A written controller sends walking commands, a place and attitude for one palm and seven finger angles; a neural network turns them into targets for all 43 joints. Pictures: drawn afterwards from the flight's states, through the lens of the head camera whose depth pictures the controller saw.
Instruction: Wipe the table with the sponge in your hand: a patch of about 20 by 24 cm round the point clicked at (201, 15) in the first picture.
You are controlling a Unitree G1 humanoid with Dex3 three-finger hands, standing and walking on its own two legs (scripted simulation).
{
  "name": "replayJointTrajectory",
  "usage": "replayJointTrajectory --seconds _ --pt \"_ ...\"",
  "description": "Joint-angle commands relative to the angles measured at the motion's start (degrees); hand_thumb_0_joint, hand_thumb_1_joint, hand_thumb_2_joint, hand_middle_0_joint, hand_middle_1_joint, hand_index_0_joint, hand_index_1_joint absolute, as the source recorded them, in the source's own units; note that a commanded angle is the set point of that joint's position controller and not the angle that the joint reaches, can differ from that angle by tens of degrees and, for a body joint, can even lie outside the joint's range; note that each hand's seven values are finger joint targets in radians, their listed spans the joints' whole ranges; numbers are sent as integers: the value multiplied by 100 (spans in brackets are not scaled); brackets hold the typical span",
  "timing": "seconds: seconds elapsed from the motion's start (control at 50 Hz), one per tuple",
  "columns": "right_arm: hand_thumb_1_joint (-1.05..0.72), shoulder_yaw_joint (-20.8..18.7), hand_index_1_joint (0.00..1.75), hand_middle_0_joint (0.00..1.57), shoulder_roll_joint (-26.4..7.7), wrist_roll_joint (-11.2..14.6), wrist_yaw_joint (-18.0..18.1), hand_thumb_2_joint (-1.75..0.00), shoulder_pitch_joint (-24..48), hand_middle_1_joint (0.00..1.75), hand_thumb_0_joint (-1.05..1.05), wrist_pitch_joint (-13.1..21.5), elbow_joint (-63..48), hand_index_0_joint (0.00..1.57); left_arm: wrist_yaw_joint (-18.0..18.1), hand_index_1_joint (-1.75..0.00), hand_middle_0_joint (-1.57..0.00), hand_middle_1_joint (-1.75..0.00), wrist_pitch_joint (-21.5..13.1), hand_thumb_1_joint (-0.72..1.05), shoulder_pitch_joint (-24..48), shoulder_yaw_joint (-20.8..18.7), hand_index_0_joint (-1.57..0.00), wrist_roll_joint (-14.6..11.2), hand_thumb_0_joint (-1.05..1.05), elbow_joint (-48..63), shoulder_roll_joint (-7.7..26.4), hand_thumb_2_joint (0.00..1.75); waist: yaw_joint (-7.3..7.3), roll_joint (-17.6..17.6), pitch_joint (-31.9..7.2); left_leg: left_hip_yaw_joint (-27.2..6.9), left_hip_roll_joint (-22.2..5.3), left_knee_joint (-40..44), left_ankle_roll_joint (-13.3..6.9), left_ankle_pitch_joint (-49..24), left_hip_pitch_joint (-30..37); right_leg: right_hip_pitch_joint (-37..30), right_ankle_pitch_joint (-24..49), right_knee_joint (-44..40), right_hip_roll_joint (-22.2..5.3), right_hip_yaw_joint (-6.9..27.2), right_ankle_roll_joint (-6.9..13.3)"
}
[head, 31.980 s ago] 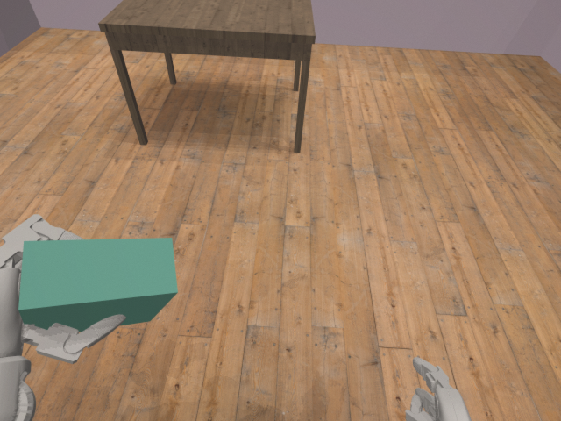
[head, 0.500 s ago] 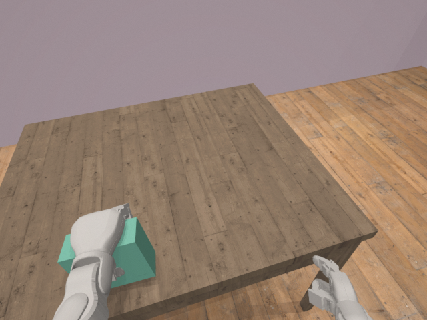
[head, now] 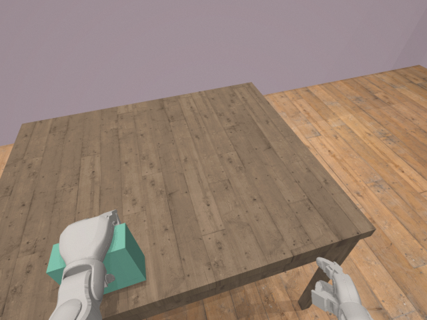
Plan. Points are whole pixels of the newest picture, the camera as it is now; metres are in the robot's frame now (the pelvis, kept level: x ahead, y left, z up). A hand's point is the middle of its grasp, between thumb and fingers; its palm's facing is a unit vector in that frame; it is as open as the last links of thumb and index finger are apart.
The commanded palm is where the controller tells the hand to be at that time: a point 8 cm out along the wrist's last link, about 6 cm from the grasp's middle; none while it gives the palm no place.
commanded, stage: lower the sponge onto the table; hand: left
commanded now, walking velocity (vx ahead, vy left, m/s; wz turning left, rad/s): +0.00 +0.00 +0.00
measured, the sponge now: (106, 268) +0.21 +0.27 -0.05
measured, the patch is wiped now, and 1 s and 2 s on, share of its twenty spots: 0.00 0.20 0.40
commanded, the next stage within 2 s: wipe forward along the first lane in 0.50 s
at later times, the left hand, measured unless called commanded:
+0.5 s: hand (99, 260) +0.21 +0.27 -0.01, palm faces -0.07 -0.10 -0.99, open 10.1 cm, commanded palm +0.18 +0.26 +0.04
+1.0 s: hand (103, 244) +0.24 +0.28 -0.01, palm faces -0.12 -0.04 -0.99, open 10.1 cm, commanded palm +0.23 +0.28 +0.02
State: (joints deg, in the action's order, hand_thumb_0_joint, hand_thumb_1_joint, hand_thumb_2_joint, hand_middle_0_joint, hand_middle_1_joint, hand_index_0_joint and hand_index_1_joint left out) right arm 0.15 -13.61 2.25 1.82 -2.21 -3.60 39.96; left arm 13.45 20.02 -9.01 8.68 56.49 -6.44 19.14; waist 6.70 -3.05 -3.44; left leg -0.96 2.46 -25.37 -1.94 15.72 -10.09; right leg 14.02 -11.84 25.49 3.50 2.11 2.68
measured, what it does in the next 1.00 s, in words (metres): stands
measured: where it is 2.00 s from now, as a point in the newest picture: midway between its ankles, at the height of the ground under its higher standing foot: outside the picture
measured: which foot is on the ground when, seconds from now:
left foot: down 0.00-1.00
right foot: down 0.00-1.00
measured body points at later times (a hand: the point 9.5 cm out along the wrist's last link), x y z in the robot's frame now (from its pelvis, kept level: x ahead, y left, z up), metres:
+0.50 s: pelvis -0.01 +0.00 +0.00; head -0.02 -0.02 +0.45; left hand +0.21 +0.27 +0.04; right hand +0.22 -0.20 -0.09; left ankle -0.03 +0.10 -0.74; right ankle +0.02 -0.09 -0.74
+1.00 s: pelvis -0.02 -0.02 -0.01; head -0.01 -0.04 +0.44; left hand +0.24 +0.28 +0.04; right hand +0.18 -0.24 -0.12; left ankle -0.03 +0.10 -0.74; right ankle +0.02 -0.09 -0.74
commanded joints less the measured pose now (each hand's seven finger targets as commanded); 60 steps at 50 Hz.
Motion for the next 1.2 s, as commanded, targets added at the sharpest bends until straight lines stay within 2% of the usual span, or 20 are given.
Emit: replayJointTrajectory --seconds 0.0,0.02,0.08,0.1,0.12,0.2,0.26,0.4,0.42,0.5,0.52,0.58,0.6,0.68,0.7,0.72,0.8,0.84,1.0,1.18 --pt "-90 -196 30 20 -685 34 37 -90 1261 30 0 239 -994 20 225 -160 -120 -160 237 10 875 -615 -120 62 0 1036 941 130 34 305 -850 -447 -1 291 17 -1393 -185 -748 1285 -281 -210 658 283" --pt "-90 -192 30 20 -644 42 49 -90 1246 30 0 222 -1033 20 172 -160 -120 -160 267 10 921 -392 -120 51 0 1037 714 130 -31 288 -854 -414 -6 283 -14 -1354 -200 -730 1190 -263 -213 521 259" --pt "-90 -200 30 20 -642 5 91 -90 1200 30 0 246 -1024 20 101 -160 -120 -160 153 10 1215 -291 -120 118 0 1057 750 130 -81 246 -840 -441 0 227 -41 -1256 -139 -571 1016 -289 -208 515 251" --pt "-90 -206 30 20 -675 -8 128 -90 1138 30 0 257 -1000 20 117 -160 -120 -160 108 10 1388 -534 -120 124 0 1071 1028 130 -74 283 -853 -475 -5 236 -61 -1115 -130 -527 774 -338 -175 600 259" --pt "-90 -191 30 20 -630 -7 150 -90 1136 30 0 258 -989 20 115 -160 -120 -160 57 10 1556 -378 -120 179 0 976 872 130 -118 225 -816 -442 2 225 -72 -1010 -165 -460 600 -334 -181 501 243" --pt "-90 -213 30 20 -637 -8 163 -90 1021 30 0 312 -954 20 181 -160 -120 -160 -131 10 1450 -518 -120 202 0 754 939 130 -42 95 -850 -515 -15 242 -8 -916 -199 -344 436 -279 -133 530 294" --pt "-90 -230 30 20 -611 3 158 -90 1014 30 0 325 -961 20 205 -160 -120 -160 -205 10 1351 -346 -120 187 0 548 672 130 -68 260 -814 -482 -30 205 11 -967 -277 -286 537 -244 -150 436 274" --pt "-90 -246 30 20 -658 7 134 -90 991 30 0 311 -976 20 339 -160 -120 -160 -162 10 1371 -470 -120 210 0 399 750 130 -35 293 -806 -545 -40 204 47 -796 -438 -155 316 -164 -124 488 290" --pt "-90 -243 30 20 -614 21 138 -90 985 30 0 314 -1016 20 341 -160 -120 -160 -149 10 1430 -244 -120 200 0 390 497 130 -87 315 -887 -487 -42 174 19 -777 -437 -186 334 -138 -145 388 265" --pt "-90 -255 30 20 -659 29 162 -90 946 30 0 299 -953 20 383 -160 -120 -160 -105 10 1279 -530 -120 157 0 145 765 130 -47 512 -835 -481 -11 135 4 -688 -562 -179 331 -168 -145 513 265" --pt "-90 -229 30 20 -627 41 180 -90 959 30 0 286 -987 20 360 -160 -120 -160 -84 10 1387 -283 -120 144 0 87 512 130 -122 561 -830 -429 -8 118 -25 -629 -595 -181 321 -172 -174 422 230" --pt "-90 -235 30 20 -628 50 190 -90 929 30 0 280 -937 20 343 -160 -120 -160 -64 10 1533 -180 -120 179 0 -111 448 130 -163 540 -713 -408 5 73 -22 -536 -634 0 224 -171 -178 418 229" --pt "-90 -243 30 20 -685 52 209 -90 869 30 0 267 -899 20 364 -160 -120 -160 -47 10 1593 -521 -120 179 0 -186 820 130 -133 586 -736 -438 3 85 -19 -460 -671 0 95 -177 -151 492 249" --pt "-90 -219 30 20 -662 67 266 -90 813 30 0 247 -883 20 315 -160 -120 -160 -84 10 1981 -313 -120 253 0 -541 676 130 -230 610 -673 -369 55 -2 -41 -301 -832 127 -8 -160 -188 421 209" --pt "-90 -228 30 20 -702 64 292 -90 753 30 0 239 -836 20 336 -160 -120 -160 -90 10 2118 -574 -120 251 0 -614 969 130 -224 682 -709 -388 55 6 -45 -197 -859 143 -142 -183 -166 504 217" --pt "-90 -216 30 20 -666 76 307 -90 738 30 0 236 -866 20 308 -160 -120 -160 -112 10 2246 -354 -120 259 0 -693 751 130 -276 635 -705 -328 68 -28 -64 -179 -892 152 -128 -172 -193 420 191" --pt "-90 -244 30 20 -739 84 342 -90 583 30 0 230 -794 20 288 -160 -120 -160 -196 10 2495 -608 -120 297 0 -1129 1058 130 -273 701 -772 -322 90 -111 -48 -50 -1055 273 -239 -129 -181 527 205" --pt "-90 -240 30 20 -693 109 347 -90 534 30 0 230 -833 20 251 -160 -120 -160 -249 10 2557 -350 -120 271 0 -1278 776 130 -330 707 -902 -266 88 -194 -58 -131 -1085 252 -62 -74 -214 432 171" --pt "-90 -279 30 20 -838 111 399 -90 225 30 0 193 -787 20 263 -160 -120 -160 -461 10 2932 -854 -120 264 0 -1972 1391 130 -387 887 -956 -212 108 -387 -84 77 -1634 295 -78 2 -255 590 128" --pt "-90 -312 30 20 -895 151 419 -90 -159 30 0 202 -716 20 341 -160 -120 -160 -733 10 3369 -918 -120 301 0 -2932 1616 130 -555 948 -913 -113 76 -660 -118 462 -2260 576 -620 59 -342 582 36"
